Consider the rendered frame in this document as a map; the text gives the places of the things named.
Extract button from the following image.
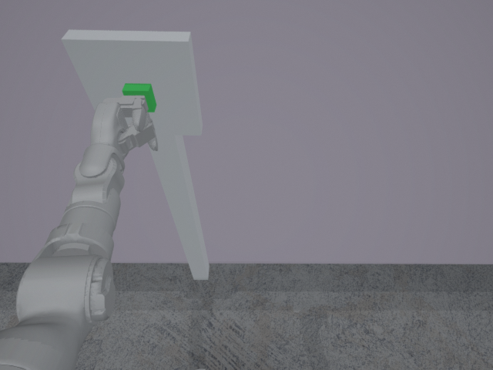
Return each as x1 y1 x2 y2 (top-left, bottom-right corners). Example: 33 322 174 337
122 83 156 113

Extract robot left hand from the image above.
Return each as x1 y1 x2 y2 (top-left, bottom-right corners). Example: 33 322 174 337
91 96 158 160

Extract robot left upper arm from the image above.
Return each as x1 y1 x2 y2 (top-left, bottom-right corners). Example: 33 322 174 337
0 254 116 370

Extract panel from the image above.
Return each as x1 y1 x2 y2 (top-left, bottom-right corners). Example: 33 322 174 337
61 29 210 280

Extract robot left forearm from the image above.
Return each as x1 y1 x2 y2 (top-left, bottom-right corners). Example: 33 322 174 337
16 144 125 321

